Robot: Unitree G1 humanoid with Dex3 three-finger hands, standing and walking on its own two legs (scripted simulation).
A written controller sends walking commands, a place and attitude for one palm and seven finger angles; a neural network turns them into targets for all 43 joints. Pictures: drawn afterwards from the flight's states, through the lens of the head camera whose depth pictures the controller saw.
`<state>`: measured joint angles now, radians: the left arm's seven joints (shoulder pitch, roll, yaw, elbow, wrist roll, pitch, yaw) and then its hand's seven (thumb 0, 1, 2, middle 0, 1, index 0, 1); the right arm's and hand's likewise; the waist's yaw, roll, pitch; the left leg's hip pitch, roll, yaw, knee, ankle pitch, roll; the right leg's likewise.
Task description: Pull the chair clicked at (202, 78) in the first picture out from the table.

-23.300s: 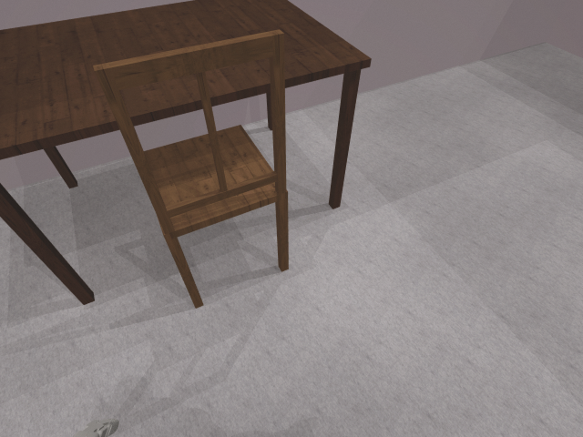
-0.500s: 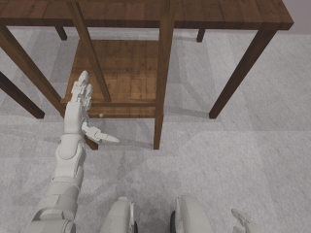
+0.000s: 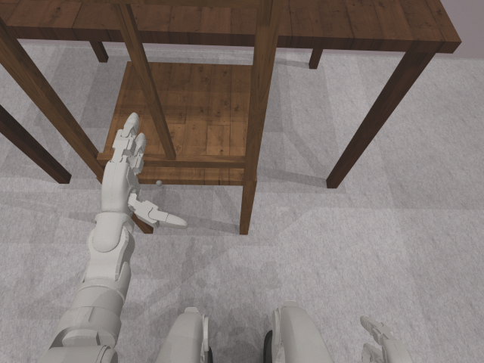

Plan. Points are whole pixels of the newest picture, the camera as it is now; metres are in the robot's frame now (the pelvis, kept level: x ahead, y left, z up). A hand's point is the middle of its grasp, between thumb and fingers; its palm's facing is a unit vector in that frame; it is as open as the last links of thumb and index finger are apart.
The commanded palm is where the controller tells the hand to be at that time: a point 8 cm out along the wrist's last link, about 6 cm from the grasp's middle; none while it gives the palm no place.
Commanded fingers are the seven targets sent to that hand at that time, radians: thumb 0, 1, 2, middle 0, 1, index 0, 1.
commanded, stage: push the fingers through the gap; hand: left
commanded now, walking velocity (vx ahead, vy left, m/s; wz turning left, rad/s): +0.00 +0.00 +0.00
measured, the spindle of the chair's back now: (153, 102) +0.53 +0.16 +0.06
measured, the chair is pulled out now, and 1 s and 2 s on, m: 0.00 0.00 0.00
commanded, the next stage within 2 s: hook a spindle and tug to test in 1.56 s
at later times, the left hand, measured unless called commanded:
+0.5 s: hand (164, 155) +0.45 +0.14 +0.02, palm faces -0.02 -1.00 -0.04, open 16.9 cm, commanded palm +0.42 +0.19 +0.02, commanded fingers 0.00 -0.50 0.30 -0.06 -0.08 -0.06 -0.08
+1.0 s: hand (167, 133) +0.49 +0.13 +0.03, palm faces -0.01 -1.00 -0.03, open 16.9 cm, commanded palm +0.47 +0.18 +0.02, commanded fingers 0.00 -0.50 0.30 -0.06 -0.08 -0.06 -0.08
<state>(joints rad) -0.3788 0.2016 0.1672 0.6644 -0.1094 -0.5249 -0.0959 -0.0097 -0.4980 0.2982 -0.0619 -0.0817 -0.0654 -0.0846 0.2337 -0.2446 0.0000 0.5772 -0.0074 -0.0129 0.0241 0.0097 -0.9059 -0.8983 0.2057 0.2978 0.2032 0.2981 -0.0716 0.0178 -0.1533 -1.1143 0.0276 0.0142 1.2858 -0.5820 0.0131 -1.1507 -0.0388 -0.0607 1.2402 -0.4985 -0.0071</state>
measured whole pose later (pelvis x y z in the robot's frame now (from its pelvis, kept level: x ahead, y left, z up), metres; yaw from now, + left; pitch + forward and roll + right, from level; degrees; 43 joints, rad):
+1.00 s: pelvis +0.00 +0.01 -0.01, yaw -1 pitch +27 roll -2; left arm -0.80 0.31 0.30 1.07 -0.05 -0.56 -0.08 -0.01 -0.50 0.30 -0.06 -0.08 -0.06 -0.08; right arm 0.29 -0.25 0.01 0.63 -0.04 0.05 0.04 0.01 -0.91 -0.90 0.21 0.30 0.20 0.30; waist -0.15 0.03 -0.15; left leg -1.21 0.03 0.01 1.32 -0.58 0.02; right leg -1.24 -0.03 -0.06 1.25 -0.48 0.00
